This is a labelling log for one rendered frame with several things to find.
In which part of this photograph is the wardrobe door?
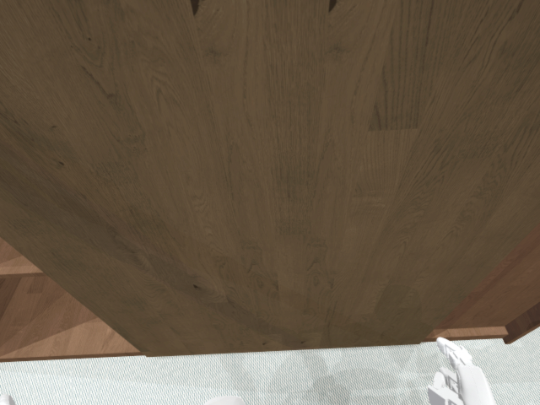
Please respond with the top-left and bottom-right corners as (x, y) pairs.
(0, 0), (540, 357)
(434, 223), (540, 330)

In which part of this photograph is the right robot hand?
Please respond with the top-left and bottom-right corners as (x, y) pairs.
(428, 337), (496, 405)

